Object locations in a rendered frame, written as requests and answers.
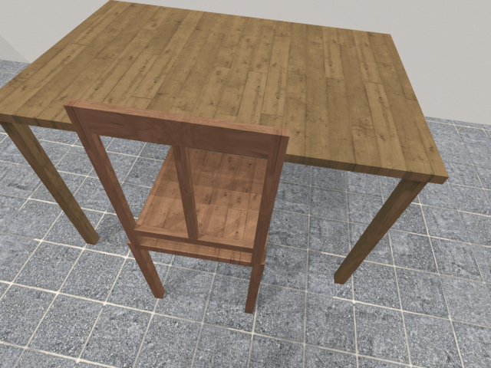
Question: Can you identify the table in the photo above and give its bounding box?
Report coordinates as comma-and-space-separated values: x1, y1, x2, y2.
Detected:
0, 0, 449, 284

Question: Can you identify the chair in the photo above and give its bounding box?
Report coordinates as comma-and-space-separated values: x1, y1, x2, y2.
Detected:
63, 99, 290, 314

